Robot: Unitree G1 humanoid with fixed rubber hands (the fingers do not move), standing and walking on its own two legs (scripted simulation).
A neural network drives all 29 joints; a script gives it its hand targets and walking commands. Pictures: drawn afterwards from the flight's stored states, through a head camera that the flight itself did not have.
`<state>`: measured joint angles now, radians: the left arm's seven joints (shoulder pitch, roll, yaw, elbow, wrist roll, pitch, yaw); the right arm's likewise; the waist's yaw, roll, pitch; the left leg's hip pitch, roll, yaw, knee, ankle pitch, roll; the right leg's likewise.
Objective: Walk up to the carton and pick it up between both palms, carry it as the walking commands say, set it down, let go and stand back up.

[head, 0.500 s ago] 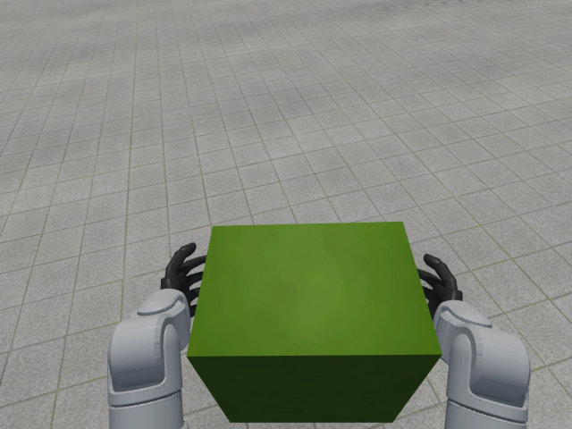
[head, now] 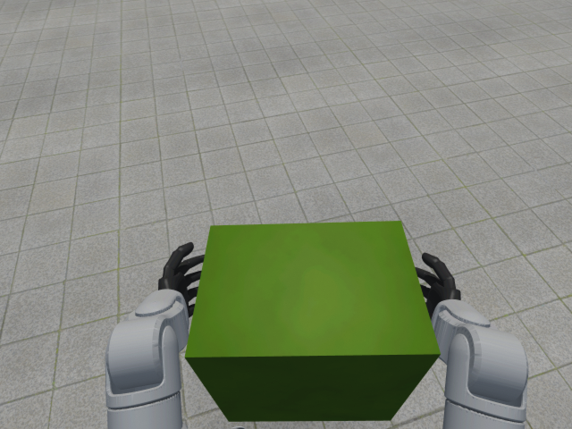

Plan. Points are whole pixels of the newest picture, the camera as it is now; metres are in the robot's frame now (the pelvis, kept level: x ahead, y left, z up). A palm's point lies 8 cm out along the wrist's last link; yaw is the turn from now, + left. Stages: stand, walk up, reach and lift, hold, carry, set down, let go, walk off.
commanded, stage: carry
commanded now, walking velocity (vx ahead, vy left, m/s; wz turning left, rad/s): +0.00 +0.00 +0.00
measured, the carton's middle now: (307, 330) +0.25 -0.01 +0.00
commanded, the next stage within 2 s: hold in 1.62 s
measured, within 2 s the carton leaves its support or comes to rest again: neither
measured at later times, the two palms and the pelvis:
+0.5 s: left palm (147, 367) +0.18 +0.17 +0.08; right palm (461, 385) +0.16 -0.16 +0.07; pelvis -0.08 +0.01 +0.00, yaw +0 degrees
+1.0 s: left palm (135, 377) +0.17 +0.18 +0.09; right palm (458, 400) +0.15 -0.16 +0.08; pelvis -0.09 +0.02 +0.00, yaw -1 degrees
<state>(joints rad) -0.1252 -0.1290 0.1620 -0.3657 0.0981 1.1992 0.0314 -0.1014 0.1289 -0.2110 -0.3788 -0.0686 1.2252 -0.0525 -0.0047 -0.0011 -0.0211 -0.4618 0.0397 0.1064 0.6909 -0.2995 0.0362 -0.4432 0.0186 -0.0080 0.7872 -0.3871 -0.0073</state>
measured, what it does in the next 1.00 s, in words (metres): steps on the spot: right foot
